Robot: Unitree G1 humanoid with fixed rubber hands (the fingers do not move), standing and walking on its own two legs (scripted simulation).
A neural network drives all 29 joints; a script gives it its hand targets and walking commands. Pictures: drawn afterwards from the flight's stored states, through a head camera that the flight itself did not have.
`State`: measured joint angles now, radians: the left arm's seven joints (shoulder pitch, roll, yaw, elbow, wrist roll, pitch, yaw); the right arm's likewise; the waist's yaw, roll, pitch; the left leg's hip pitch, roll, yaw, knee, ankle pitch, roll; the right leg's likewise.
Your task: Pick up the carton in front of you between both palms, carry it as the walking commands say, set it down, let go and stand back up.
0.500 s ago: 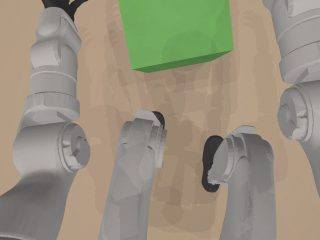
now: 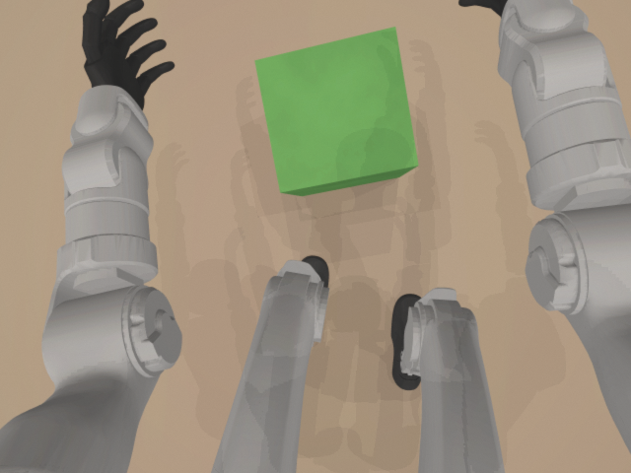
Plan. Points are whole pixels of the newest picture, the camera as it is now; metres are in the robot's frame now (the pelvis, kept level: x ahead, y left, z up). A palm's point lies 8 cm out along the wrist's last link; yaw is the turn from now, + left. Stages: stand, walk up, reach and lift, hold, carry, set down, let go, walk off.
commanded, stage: set down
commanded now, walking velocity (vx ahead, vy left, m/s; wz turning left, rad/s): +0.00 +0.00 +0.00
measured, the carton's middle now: (339, 129) +0.51 +0.09 -0.42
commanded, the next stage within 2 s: let go in 0.22 s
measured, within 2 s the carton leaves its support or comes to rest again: neither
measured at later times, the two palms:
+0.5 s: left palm (36, 98) +0.43 +0.28 +0.03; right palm out of the picture +0.51 -0.11 +0.02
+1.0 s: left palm out of the picture +0.27 +0.26 +0.14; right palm out of the picture +0.36 -0.17 +0.12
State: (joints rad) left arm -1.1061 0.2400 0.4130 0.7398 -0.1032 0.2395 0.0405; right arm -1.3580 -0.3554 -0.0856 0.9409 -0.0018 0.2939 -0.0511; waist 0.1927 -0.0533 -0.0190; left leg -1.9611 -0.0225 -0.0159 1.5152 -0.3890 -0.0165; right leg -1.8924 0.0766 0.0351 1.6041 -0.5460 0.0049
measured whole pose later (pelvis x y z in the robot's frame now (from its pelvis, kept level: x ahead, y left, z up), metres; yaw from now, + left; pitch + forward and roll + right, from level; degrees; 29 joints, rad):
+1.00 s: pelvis +0.10 +0.02 +0.22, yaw +1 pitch +14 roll +0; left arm 0.12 0.19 0.03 0.41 -0.04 0.02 -0.08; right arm -0.07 -0.15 -0.13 0.56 -0.08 0.02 -0.04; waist 0.09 0.03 0.00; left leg -0.60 -0.05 -0.04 0.59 -0.23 0.03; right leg -0.51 0.02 0.07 0.59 -0.33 0.02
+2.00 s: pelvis +0.11 +0.02 +0.23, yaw +1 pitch -2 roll -1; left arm 0.24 0.30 0.07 0.66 0.02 0.01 0.02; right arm 0.20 -0.28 -0.08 0.73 -0.03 -0.02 -0.03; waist -0.01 -0.05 0.02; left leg -0.23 -0.04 -0.03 0.54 -0.28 0.03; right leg -0.11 0.02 0.06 0.49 -0.34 0.01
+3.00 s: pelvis +0.08 +0.03 +0.23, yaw +1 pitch -3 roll +0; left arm 0.25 0.35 0.02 0.90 0.00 -0.02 0.04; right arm 0.16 -0.31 -0.04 0.97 -0.01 -0.02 -0.02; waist -0.01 -0.03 0.04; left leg -0.19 -0.05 -0.03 0.43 -0.19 0.04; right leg -0.08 0.00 0.06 0.40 -0.27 0.02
